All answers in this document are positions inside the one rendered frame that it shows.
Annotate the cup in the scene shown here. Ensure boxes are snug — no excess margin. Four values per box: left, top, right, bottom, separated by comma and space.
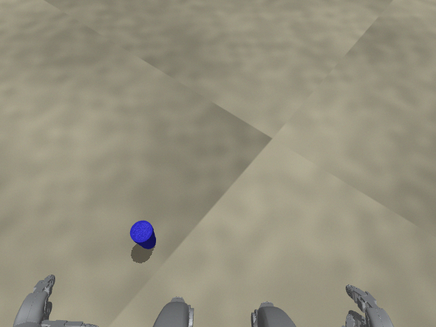
130, 221, 156, 249

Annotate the right robot hand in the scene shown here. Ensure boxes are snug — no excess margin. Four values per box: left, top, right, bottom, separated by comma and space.
342, 285, 394, 327

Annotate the left robot hand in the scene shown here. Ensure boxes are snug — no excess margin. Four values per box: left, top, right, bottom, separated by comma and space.
13, 275, 99, 327

